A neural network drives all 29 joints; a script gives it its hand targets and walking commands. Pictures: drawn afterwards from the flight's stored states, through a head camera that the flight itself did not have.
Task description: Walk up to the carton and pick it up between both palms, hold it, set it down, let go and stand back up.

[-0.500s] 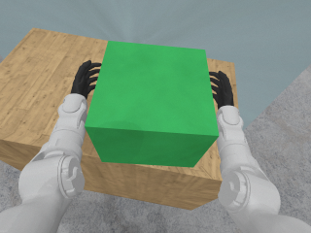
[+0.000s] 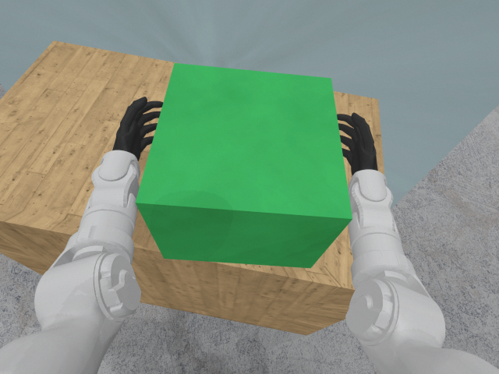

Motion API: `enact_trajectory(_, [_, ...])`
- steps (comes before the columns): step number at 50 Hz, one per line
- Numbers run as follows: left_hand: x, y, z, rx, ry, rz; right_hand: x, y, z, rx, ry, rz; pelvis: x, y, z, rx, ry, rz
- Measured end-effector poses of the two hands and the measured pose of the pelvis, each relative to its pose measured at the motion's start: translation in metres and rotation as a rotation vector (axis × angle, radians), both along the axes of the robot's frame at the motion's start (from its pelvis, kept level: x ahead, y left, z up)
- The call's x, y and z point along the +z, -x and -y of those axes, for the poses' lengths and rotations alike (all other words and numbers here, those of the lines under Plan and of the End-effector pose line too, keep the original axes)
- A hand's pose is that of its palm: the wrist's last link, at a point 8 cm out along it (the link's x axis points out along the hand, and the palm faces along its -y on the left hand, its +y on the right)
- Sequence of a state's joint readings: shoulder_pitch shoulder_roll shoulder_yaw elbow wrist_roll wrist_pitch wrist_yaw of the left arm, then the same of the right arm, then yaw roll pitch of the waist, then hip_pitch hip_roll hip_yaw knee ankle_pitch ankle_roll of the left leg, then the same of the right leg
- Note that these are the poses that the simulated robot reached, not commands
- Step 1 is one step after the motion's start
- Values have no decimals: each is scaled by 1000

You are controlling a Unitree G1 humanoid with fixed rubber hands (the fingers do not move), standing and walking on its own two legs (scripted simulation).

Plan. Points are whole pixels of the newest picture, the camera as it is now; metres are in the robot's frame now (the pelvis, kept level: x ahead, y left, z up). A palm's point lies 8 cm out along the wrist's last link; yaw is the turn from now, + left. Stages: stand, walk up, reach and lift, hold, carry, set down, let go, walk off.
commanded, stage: set down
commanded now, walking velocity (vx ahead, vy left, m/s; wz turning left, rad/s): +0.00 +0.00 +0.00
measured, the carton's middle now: (245, 170) +0.45 +0.02 +0.01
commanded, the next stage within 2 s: none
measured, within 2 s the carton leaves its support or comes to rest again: neither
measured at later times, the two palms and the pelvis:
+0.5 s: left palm (127, 145) +0.45 +0.22 +0.06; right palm (363, 164) +0.44 -0.18 +0.05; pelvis -0.01 +0.00 -0.02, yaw -2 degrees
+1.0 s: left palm (106, 136) +0.44 +0.24 +0.09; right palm (393, 154) +0.44 -0.22 +0.09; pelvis -0.04 -0.02 -0.04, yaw -1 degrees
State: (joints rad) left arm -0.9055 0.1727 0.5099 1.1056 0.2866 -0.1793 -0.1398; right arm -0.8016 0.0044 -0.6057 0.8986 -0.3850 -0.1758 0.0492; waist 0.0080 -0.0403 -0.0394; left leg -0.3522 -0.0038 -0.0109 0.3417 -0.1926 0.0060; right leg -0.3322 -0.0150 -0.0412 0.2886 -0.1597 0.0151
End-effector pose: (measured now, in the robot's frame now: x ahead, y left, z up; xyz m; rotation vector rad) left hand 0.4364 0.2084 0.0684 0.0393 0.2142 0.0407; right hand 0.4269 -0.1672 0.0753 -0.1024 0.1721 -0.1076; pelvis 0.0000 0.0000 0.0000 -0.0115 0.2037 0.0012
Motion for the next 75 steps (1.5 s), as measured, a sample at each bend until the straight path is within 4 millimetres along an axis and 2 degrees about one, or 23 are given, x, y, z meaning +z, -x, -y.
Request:
enact_trajectory(10, [-1, 0, 0, 1, -17, -14, -2, 0, 1, -3, -7, -4, -1, 0, 1, -14, -1, 7])
enact_trajectory(17, [-16, -4, -3, 71, -16, -91, -26, -3, 1, -17, -67, -116, -9, 1, 1, -36, 13, -97])
enact_trajectory(21, [-16, -10, -5, 95, -18, -85, -27, -10, 4, -22, -61, -125, -18, 3, 2, -34, 22, -159])
enact_trajectory(26, [-14, -14, -13, 106, -32, -67, -21, -17, 18, -47, -50, -107, -26, 8, 5, -28, 21, -194])
enact_trajectory(34, [-25, -3, -40, 142, -61, -60, -21, -18, 54, -75, -36, -88, -37, 20, 11, -24, 19, -244])
enact_trajectory(38, [-26, -1, -48, 145, -70, -34, -20, -18, 63, -60, -42, -66, -43, 27, 14, -20, 18, -274])
enact_trajectory(45, [-6, -4, -38, 107, -51, 12, -8, -17, 56, -19, -75, -39, -47, 37, 17, -16, 18, -285])
enact_trajectory(51, [23, -5, -31, 100, -31, 22, 19, -13, 49, -21, -88, -30, -42, 43, 18, -14, 14, -250])
enact_trajectory(63, [82, 1, -47, 150, -32, 32, 83, -8, 55, -53, -85, -23, -28, 47, 15, -2, 12, -174])
enact_trajectory(75, [110, -2, -52, 150, -15, 42, 109, -10, 54, -51, -106, -23, -21, 44, 15, 4, 16, -155])
